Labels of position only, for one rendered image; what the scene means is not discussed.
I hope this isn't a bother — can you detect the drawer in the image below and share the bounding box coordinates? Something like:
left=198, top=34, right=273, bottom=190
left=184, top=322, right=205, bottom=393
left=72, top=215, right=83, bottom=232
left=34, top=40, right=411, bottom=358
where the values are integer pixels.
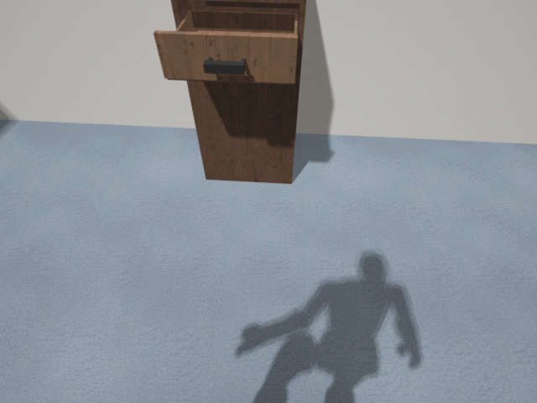
left=154, top=10, right=298, bottom=85

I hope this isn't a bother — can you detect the handle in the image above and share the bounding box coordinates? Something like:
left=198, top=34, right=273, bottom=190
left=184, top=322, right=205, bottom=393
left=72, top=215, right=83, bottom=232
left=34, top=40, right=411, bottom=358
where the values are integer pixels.
left=203, top=57, right=246, bottom=75

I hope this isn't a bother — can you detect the cabinet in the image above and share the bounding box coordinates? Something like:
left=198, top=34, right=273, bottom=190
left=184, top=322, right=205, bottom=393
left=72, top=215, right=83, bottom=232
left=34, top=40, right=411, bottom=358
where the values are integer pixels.
left=171, top=0, right=306, bottom=184

